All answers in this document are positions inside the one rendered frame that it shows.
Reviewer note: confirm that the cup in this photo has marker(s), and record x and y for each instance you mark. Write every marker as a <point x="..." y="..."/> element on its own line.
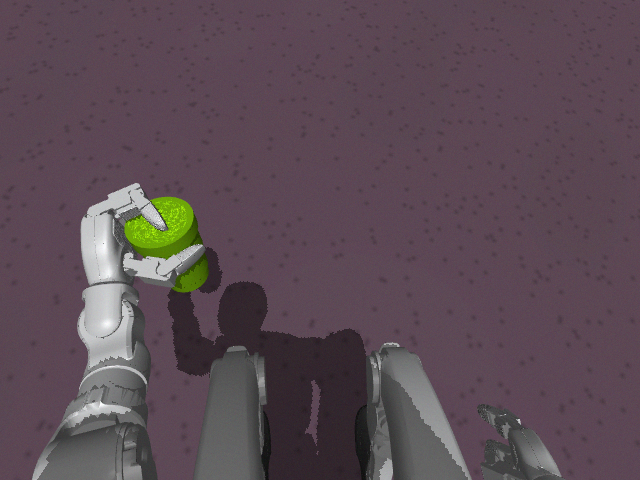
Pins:
<point x="183" y="233"/>

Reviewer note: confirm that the left robot hand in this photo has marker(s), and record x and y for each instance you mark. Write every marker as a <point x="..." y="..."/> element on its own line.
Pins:
<point x="107" y="254"/>

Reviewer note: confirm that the right robot hand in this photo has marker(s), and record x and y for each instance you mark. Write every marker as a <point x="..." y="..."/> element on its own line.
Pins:
<point x="527" y="457"/>

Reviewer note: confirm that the left robot arm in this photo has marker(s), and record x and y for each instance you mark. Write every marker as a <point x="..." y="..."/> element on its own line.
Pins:
<point x="103" y="434"/>

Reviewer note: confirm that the right robot foot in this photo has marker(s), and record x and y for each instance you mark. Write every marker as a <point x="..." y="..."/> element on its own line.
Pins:
<point x="362" y="441"/>

